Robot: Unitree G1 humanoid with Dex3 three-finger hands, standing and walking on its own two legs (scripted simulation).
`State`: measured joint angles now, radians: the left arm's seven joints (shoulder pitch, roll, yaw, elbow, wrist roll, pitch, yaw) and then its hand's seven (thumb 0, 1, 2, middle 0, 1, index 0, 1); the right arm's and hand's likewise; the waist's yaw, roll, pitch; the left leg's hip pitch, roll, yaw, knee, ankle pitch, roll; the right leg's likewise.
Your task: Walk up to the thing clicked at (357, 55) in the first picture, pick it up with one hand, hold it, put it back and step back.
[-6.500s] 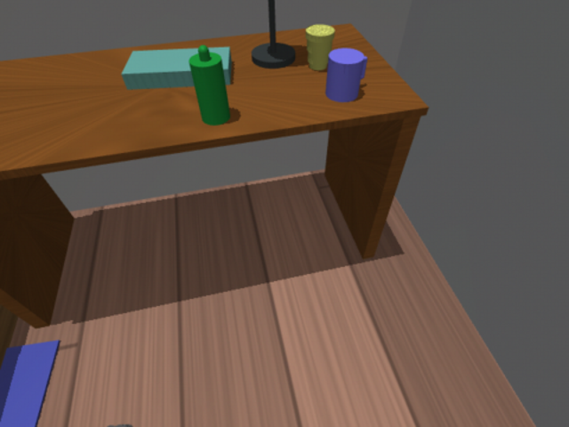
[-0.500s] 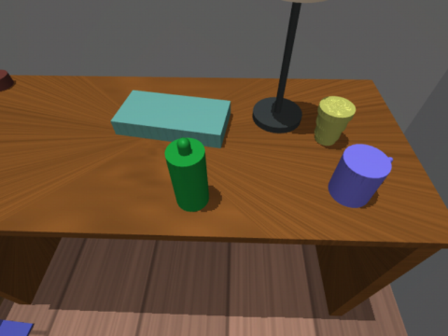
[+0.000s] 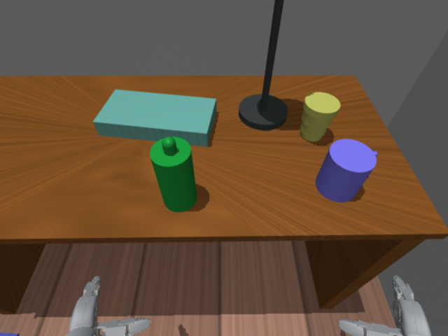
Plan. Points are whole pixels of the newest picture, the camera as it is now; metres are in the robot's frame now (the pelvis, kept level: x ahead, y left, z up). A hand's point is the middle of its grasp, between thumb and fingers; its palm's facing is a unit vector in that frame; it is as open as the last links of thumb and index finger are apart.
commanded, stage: rise first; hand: right
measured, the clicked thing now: (349, 169) +0.44 -0.25 +0.03
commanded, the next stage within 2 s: go down in 1.40 s
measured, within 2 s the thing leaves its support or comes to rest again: neither
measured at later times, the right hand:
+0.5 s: hand (410, 297) +0.18 -0.26 +0.04, palm faces +0.30 +0.88 -0.36, open 17.6 cm
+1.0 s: hand (442, 296) +0.17 -0.26 +0.10, palm faces +0.35 +0.85 -0.39, open 17.7 cm
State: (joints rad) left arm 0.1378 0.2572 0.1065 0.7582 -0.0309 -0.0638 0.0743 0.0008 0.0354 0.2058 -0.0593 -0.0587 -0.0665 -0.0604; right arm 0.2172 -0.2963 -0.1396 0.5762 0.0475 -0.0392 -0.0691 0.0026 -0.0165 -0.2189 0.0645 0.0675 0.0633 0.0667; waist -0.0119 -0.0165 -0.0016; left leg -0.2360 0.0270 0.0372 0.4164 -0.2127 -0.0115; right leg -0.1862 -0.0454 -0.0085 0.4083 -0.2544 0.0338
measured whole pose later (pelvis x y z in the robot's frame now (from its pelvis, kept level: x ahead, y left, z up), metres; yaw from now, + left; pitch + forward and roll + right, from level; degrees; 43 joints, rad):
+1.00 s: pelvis -0.02 +0.00 +0.00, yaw -1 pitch -5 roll +0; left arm 0.23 0.22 0.16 0.64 -0.01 -0.12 0.04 -0.01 -0.55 0.06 -0.06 -0.05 -0.05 -0.06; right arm 0.43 -0.31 -0.30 -0.12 0.04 -0.25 -0.02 -0.02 0.59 -0.03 0.06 0.06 0.06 0.06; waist -0.04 -0.04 0.06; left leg -0.13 0.04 0.05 0.41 -0.19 -0.01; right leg -0.08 -0.03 0.01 0.39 -0.22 0.03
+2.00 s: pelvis -0.02 +0.00 +0.00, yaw -2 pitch -3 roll +0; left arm 0.18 0.21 0.16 0.70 0.00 -0.12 0.08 -0.01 -0.54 0.05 -0.06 -0.06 -0.07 -0.06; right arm 0.24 -0.37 -0.48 0.02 0.14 -0.31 0.16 -0.01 0.50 -0.06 0.05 0.06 0.06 0.06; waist -0.02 -0.02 0.02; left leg -0.16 0.04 0.06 0.43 -0.22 -0.02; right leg -0.12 -0.03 0.01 0.43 -0.25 0.03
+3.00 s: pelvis -0.02 -0.01 -0.01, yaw +0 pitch +7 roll +2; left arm 0.22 0.26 -0.05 0.64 0.00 -0.24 0.19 -0.01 -0.53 0.06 -0.06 -0.05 -0.07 -0.06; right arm -0.62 -0.86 -0.63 1.06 0.22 -0.09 0.57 -0.02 0.56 -0.05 0.05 0.06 0.05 0.06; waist 0.07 0.02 -0.06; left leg -0.42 0.03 0.05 0.51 -0.21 -0.02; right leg -0.42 -0.05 0.01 0.60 -0.30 0.02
